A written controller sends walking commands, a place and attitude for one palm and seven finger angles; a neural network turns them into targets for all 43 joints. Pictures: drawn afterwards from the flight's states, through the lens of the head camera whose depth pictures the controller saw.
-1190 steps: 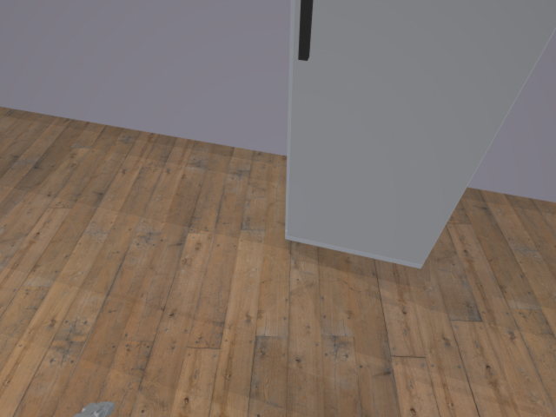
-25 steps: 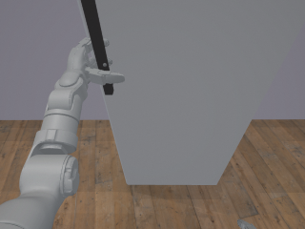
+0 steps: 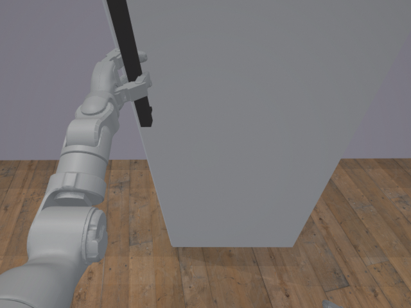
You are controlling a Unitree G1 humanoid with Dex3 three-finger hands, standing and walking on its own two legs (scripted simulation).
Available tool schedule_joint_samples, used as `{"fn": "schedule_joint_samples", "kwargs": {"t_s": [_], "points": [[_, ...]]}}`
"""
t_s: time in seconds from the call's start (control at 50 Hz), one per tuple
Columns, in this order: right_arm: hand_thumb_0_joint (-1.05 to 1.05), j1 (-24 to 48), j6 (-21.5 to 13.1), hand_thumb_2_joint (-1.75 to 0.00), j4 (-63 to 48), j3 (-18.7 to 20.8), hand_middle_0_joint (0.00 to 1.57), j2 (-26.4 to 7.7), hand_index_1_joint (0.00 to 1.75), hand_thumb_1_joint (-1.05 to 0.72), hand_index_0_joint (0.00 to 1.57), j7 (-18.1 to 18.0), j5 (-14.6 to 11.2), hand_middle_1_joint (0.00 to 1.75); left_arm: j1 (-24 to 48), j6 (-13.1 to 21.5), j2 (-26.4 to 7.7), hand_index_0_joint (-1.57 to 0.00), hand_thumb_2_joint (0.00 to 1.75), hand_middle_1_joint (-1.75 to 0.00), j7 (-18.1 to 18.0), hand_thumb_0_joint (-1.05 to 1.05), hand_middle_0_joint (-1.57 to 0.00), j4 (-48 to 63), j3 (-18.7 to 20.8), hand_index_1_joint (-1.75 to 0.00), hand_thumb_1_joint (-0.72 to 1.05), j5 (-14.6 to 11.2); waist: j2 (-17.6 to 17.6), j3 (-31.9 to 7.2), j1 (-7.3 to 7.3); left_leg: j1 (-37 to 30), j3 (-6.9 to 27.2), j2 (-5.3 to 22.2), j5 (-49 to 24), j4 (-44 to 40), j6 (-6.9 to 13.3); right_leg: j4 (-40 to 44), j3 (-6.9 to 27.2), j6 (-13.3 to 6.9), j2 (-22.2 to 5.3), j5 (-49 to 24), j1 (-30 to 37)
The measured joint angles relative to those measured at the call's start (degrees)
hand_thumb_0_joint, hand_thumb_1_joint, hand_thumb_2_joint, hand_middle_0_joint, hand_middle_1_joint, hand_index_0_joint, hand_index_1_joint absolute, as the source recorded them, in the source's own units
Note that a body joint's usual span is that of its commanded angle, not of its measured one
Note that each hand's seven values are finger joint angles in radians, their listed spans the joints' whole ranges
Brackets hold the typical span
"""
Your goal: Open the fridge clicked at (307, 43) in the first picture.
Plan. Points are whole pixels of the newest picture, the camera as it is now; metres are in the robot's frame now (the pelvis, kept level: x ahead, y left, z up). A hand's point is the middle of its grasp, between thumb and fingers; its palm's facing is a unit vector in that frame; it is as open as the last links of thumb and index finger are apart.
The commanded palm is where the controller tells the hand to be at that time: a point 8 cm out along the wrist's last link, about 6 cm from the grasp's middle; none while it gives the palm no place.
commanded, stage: grip the handle and tug to test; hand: left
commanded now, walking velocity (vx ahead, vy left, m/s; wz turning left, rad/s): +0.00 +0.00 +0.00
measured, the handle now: (135, 64) +0.51 +0.15 +0.25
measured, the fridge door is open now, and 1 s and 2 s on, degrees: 0 0 1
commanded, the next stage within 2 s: pull the door a little, standing still in 0.76 s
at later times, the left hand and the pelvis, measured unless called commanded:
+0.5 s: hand (143, 85) +0.45 +0.13 +0.24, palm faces +0.04 -1.00 +0.00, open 6.0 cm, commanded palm +0.41 +0.18 +0.23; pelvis +0.01 -0.01 +0.00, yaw -1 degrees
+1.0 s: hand (142, 87) +0.45 +0.13 +0.23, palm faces +0.01 -1.00 +0.00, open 6.2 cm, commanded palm +0.40 +0.19 +0.23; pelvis +0.06 +0.00 +0.00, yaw -2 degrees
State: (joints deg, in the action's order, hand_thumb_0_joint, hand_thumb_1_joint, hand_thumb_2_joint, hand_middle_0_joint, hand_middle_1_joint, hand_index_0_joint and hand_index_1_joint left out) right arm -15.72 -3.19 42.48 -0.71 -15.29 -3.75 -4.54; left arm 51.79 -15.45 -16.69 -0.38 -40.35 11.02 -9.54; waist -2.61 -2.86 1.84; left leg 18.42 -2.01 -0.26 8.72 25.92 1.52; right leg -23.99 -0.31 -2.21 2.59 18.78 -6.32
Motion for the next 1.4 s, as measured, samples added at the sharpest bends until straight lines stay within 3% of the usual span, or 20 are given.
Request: {"fn": "schedule_joint_samples", "kwargs": {"t_s": [0.48, 0.76, 1.06, 1.22, 1.36, 1.4], "points": [[0.01, 2.7, 2.1, -0.9, -1.9, -0.3, 0.2, -0.3, 0.3, -0.9, 0.21, -0.3, -0.2, 0.3, -5.5, -3.1, -0.1, -0.31, 0.82, -1.35, 2.3, 0.01, -0.3, 7.1, 1.7, -1.34, 0.71, -0.5, 0.4, -1.0, -0.45, -2.1, -0.8, 0.3, 1.1, -0.7, -0.5, 0.8, 1.0, -0.3, 0.1, 0.6, 1.9], [0.02, 3.8, 4.7, -0.9, -4.4, -0.4, 0.2, 0.0, 0.3, -0.9, 0.2, 0.1, -0.5, 0.3, -16.7, -8.1, 0.2, -0.26, 0.79, -1.36, 1.9, 0.0, -0.27, 23.5, 3.7, -1.31, 0.74, -1.2, 0.2, -1.9, 0.09, -5.4, -3.0, 0.9, 2.8, -1.9, -0.6, 1.1, 2.4, 0.6, 0.1, 0.2, 3.8], [0.02, 7.5, 6.3, -0.9, -4.6, -1.1, 0.2, 0.3, 0.3, -0.9, 0.2, -0.3, -0.3, 0.3, -22.6, -15.1, 2.9, -0.3, 0.81, -1.34, 1.7, 0.0, -0.3, 37.1, 1.2, -1.32, 0.7, -2.9, -0.5, -2.6, -2.46, -7.7, -1.7, 0.7, 5.1, -2.5, -0.6, 0.4, -0.7, 1.4, -0.2, -0.8, 5.4], [0.02, 8.8, 7.6, -0.9, -7.4, -2.1, 0.2, 1.5, 0.3, -0.9, 0.2, 0.9, -0.1, 0.3, -31.5, -16.8, 3.8, -0.26, 0.8, -1.34, 1.6, -0.01, -0.3, 48.0, 1.9, -1.31, 0.72, -3.5, -1.2, -4.4, -2.56, -9.0, -1.3, 0.6, 4.9, -3.5, -0.5, -0.6, -1.2, 1.8, -0.4, -2.6, 5.5], [0.02, 8.5, 8.1, -0.9, -9.3, -2.9, 0.2, 2.3, 0.3, -0.9, 0.21, 2.7, 0.0, 0.3, -45.6, -18.8, 3.2, -0.2, 0.79, -1.32, 2.5, -0.02, -0.29, 64.5, 3.6, -1.3, 0.74, -4.8, -1.2, -5.8, -3.48, -10.0, -0.7, 0.9, 2.4, -2.4, -0.7, -2.1, -1.6, 1.8, -0.7, -7.7, 5.0], [0.02, 8.4, 8.3, -0.9, -10.8, -3.2, 0.2, 2.0, 0.3, -0.9, 0.21, 2.3, 0.9, 0.3, -49.3, -14.0, 1.9, -0.2, 0.79, -1.32, 1.4, -0.03, -0.31, 66.8, 1.9, -1.31, 0.71, -2.7, -1.2, -4.8, -3.6, -8.5, -0.3, 1.2, 1.1, 1.0, 0.1, -5.7, -1.7, 3.4, -0.5, -10.4, 3.2]]}}
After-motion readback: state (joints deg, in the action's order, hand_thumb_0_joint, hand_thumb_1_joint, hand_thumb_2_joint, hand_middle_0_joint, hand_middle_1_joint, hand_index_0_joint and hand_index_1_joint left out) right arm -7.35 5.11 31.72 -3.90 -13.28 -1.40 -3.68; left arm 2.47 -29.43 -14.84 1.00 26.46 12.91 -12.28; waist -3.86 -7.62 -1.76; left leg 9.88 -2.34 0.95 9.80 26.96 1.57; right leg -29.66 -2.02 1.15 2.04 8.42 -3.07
